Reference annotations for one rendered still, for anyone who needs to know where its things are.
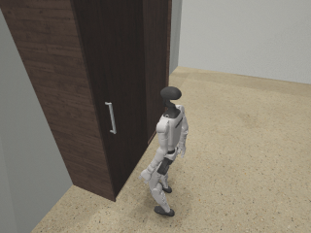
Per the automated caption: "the left robot upper arm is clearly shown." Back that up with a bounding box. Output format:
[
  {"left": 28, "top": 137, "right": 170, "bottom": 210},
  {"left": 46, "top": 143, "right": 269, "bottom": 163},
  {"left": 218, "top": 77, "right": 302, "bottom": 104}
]
[{"left": 155, "top": 118, "right": 170, "bottom": 156}]

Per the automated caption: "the humanoid robot head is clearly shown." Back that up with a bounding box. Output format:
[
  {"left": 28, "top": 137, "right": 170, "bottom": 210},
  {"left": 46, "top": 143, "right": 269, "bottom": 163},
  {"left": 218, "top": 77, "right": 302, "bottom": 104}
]
[{"left": 160, "top": 86, "right": 182, "bottom": 119}]

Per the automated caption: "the right robot forearm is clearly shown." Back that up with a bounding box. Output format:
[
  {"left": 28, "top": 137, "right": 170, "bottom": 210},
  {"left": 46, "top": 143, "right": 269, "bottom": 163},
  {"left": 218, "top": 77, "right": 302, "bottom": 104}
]
[{"left": 179, "top": 129, "right": 189, "bottom": 147}]

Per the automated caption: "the left robot forearm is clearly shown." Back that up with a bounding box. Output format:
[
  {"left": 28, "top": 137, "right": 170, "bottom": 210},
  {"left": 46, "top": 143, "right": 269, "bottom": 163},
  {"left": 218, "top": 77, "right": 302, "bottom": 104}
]
[{"left": 146, "top": 149, "right": 164, "bottom": 174}]

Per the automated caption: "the left robot hand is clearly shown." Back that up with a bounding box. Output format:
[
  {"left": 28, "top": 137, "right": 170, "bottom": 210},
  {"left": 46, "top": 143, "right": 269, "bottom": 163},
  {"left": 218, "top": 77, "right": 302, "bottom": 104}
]
[{"left": 138, "top": 169, "right": 153, "bottom": 183}]

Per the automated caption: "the robot right shin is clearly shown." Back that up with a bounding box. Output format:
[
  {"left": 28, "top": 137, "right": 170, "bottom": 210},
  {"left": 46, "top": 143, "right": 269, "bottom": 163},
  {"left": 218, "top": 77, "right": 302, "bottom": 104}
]
[{"left": 160, "top": 171, "right": 168, "bottom": 188}]

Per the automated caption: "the wardrobe door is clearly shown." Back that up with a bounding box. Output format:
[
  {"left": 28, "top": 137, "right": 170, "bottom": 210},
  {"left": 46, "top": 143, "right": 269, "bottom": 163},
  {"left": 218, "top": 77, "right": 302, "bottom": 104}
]
[
  {"left": 72, "top": 0, "right": 148, "bottom": 197},
  {"left": 143, "top": 0, "right": 168, "bottom": 142}
]

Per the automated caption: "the handle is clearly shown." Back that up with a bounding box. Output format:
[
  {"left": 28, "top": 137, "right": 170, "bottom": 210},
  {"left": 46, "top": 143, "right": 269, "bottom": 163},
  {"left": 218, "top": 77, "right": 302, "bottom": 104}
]
[{"left": 105, "top": 102, "right": 117, "bottom": 134}]

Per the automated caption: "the right robot hand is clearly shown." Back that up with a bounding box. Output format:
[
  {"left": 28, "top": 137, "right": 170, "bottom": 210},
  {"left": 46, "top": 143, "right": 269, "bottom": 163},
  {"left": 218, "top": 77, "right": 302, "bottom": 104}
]
[{"left": 177, "top": 144, "right": 187, "bottom": 158}]

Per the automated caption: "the right robot upper arm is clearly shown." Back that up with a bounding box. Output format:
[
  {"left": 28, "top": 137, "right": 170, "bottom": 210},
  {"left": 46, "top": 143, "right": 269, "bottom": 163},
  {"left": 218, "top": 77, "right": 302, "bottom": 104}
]
[{"left": 175, "top": 105, "right": 189, "bottom": 133}]

